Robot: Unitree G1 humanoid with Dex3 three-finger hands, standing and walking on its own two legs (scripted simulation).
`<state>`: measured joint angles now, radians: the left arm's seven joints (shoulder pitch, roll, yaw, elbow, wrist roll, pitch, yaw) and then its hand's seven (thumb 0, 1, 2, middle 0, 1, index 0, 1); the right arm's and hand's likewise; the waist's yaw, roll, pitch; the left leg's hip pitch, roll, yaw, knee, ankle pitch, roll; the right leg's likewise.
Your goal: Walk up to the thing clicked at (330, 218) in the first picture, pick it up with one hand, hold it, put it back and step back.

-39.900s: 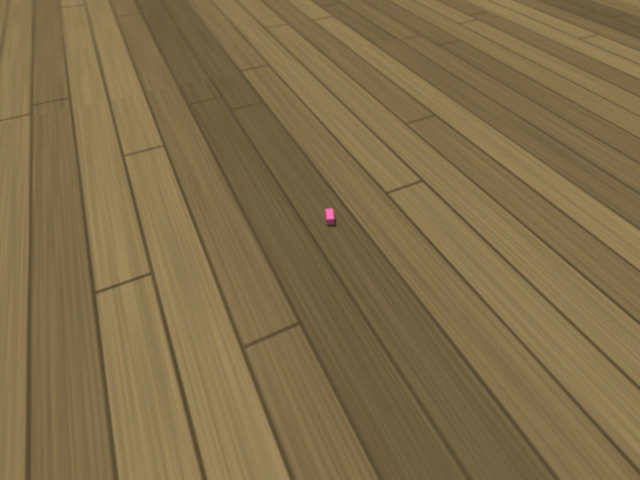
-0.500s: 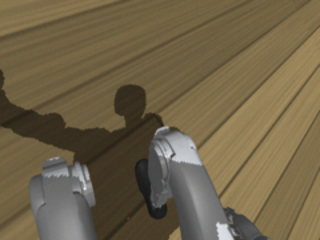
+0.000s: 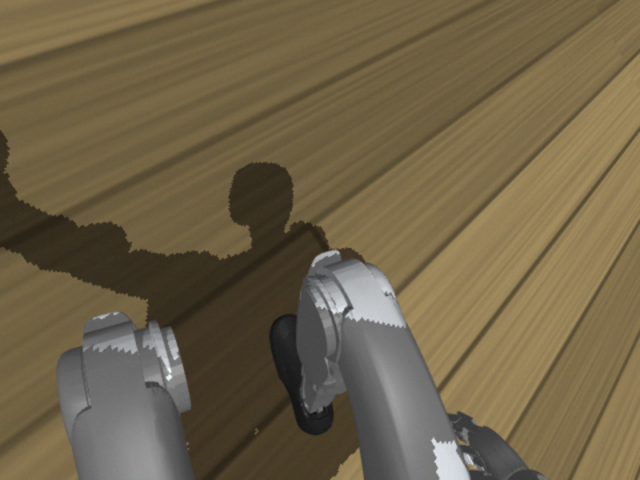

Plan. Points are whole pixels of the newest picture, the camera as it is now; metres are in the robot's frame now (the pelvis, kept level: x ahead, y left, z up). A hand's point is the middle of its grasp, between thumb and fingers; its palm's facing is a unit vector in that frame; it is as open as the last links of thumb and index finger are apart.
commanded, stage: rise first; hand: left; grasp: from above
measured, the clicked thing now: out of the picture +0.51 +0.35 -0.31
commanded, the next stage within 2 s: approach in 1.46 s
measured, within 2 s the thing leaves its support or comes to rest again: neither
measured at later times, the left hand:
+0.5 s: hand out of the picture +0.46 +0.39 -0.18, palm faces -0.46 -0.09 -0.88, open 11.1 cm
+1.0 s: hand out of the picture +0.47 +0.39 -0.18, palm faces -0.46 -0.09 -0.89, open 11.3 cm
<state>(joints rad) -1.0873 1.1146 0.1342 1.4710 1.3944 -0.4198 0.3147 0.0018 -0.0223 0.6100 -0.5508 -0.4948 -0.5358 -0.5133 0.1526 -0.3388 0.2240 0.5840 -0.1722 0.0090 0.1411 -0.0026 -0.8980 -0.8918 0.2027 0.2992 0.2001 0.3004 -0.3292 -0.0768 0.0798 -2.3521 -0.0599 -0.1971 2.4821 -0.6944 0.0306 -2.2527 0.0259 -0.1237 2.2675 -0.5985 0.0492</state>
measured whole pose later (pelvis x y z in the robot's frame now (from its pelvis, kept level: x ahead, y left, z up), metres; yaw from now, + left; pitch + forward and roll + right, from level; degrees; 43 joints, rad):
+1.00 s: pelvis +0.00 +0.00 +0.00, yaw +0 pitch +31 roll -17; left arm -1.09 1.12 0.13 1.46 1.38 -0.40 0.27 0.00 -0.07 0.65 -0.52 -0.50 -0.50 -0.53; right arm 0.17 -0.34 0.23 0.57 -0.17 0.02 0.13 0.00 -0.90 -0.89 0.20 0.30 0.20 0.30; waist -0.33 -0.06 0.08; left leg -2.36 -0.06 -0.19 2.48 -0.68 0.04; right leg -2.25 0.02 -0.12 2.26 -0.59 0.04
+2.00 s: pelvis +0.00 +0.00 +0.00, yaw -1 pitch +34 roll -17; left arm -1.18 1.06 0.08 1.43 1.39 -0.31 0.29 0.00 -0.08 0.64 -0.51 -0.57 -0.50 -0.59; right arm 0.21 -0.33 0.23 0.55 -0.15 0.01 0.14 0.00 -0.90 -0.89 0.20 0.30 0.20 0.30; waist -0.39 -0.04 0.05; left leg -2.38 -0.06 -0.19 2.46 -0.69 0.03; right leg -2.28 0.01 -0.13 2.25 -0.60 0.04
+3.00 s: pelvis +0.00 +0.00 +0.00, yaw -1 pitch +30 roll -17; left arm -1.10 1.14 0.09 1.50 1.37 -0.46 0.31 0.00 -0.06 0.62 -0.50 -0.58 -0.50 -0.59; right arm 0.15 -0.37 0.32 0.54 -0.19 0.05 0.10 0.00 -0.90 -0.90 0.20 0.30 0.20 0.30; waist -0.38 -0.12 0.16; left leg -2.33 -0.05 -0.21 2.49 -0.70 0.04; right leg -2.22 0.02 -0.14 2.26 -0.59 0.05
